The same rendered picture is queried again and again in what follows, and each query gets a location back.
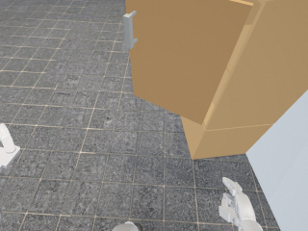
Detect left robot hand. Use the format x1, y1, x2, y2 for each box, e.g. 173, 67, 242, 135
0, 122, 20, 171

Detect cupboard door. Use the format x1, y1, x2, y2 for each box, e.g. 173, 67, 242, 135
125, 0, 253, 125

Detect right robot hand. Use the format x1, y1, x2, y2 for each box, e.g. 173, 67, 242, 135
218, 177, 256, 226

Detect handle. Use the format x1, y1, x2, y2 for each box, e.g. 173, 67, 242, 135
123, 11, 138, 49

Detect robot left shin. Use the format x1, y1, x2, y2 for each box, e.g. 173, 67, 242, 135
125, 221, 137, 228

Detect right robot forearm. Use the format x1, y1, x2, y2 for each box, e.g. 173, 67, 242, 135
238, 219, 263, 231

